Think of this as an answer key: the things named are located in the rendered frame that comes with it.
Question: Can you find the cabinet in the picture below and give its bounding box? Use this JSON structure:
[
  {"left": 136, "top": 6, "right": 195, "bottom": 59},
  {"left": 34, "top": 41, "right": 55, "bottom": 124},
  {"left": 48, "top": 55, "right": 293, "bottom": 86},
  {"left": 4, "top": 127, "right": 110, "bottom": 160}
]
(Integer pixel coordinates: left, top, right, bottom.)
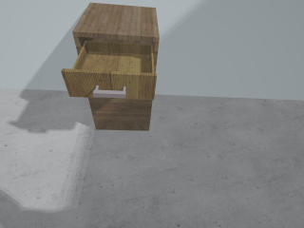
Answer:
[{"left": 72, "top": 2, "right": 160, "bottom": 131}]

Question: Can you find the drawer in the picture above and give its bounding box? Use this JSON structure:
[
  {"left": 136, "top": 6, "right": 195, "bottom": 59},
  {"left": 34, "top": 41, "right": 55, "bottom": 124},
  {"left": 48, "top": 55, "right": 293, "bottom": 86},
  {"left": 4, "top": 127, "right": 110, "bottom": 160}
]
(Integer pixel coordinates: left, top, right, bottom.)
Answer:
[{"left": 61, "top": 41, "right": 157, "bottom": 100}]

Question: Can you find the handle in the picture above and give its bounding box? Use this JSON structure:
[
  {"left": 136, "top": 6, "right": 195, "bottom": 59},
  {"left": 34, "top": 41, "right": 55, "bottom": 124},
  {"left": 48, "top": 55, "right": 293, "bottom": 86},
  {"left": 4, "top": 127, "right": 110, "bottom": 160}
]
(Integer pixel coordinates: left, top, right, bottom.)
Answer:
[{"left": 93, "top": 85, "right": 126, "bottom": 99}]

